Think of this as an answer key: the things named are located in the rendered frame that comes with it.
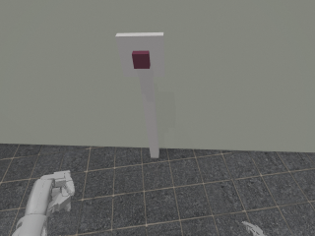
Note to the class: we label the left robot forearm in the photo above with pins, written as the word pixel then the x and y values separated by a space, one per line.
pixel 32 225

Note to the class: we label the robot left hand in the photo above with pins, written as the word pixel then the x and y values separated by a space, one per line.
pixel 44 199

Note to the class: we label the panel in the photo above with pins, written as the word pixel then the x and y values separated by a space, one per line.
pixel 127 42

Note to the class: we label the button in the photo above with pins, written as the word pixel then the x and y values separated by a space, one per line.
pixel 141 59

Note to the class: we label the robot right hand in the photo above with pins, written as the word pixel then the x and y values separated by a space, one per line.
pixel 253 230

